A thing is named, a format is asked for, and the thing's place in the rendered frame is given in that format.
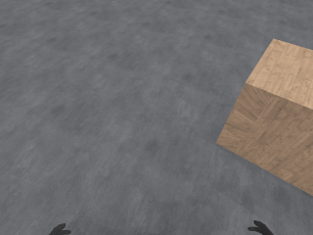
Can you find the pedestal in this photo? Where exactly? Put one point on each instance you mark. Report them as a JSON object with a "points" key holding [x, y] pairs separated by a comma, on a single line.
{"points": [[271, 123]]}

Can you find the robot right hand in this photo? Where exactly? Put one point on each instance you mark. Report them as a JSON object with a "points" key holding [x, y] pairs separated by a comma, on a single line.
{"points": [[261, 228]]}

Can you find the robot left hand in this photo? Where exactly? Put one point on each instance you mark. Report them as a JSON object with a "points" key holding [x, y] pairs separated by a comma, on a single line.
{"points": [[58, 230]]}

